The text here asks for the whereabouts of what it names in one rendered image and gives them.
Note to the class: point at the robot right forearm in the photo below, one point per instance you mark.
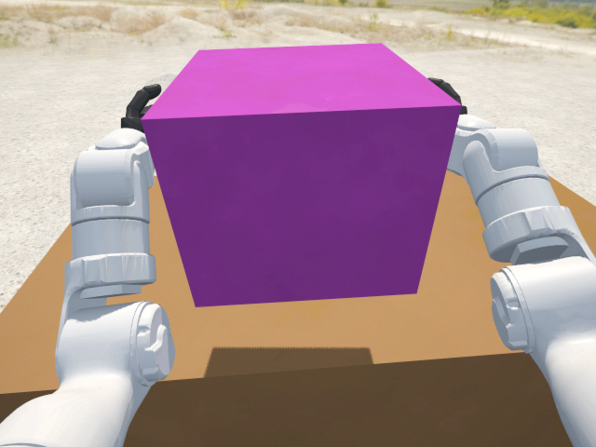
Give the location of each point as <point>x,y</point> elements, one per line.
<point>523,219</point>

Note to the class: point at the robot right hand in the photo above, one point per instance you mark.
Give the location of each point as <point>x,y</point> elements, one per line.
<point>446,87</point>

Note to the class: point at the carton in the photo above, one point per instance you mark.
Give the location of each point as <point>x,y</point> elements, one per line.
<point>301,173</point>

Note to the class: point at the right robot upper arm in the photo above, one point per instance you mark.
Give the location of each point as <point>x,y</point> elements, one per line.
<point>548,309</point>

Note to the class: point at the left robot upper arm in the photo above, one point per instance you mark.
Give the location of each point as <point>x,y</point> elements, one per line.
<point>108,358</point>

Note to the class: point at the pedestal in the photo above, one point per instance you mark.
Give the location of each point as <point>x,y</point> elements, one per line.
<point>410,370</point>

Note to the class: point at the robot left hand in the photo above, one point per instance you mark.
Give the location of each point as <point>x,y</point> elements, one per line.
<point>137,109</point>

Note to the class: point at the robot left forearm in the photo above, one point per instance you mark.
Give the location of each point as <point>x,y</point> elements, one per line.
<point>109,217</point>

